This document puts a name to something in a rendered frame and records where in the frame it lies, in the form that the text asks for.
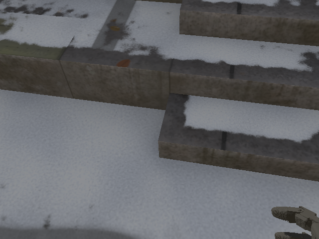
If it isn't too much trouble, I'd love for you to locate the robot right hand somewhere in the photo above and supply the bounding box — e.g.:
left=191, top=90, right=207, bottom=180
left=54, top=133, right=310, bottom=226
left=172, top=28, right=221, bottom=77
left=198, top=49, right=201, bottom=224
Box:
left=271, top=206, right=319, bottom=239

